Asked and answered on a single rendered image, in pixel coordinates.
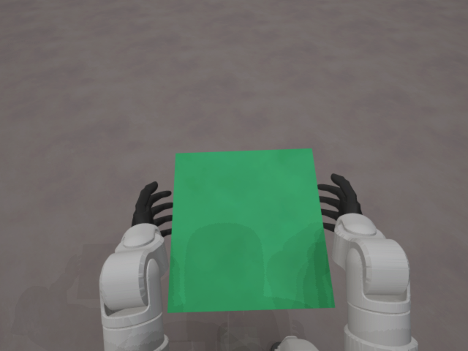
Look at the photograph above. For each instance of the left robot forearm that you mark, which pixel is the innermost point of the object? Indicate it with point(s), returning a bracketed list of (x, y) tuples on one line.
[(131, 294)]

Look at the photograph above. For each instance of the right robot forearm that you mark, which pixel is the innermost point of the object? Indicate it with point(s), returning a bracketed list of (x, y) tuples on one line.
[(377, 287)]

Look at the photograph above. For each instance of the carton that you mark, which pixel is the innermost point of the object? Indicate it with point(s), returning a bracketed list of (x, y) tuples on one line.
[(247, 233)]

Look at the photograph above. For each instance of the right robot hand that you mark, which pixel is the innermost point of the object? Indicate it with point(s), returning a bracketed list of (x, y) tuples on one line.
[(347, 203)]

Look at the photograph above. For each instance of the left robot hand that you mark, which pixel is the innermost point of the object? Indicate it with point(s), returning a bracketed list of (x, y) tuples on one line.
[(144, 212)]

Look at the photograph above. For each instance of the right robot shin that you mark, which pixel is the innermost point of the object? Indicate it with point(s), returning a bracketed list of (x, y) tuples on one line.
[(289, 337)]

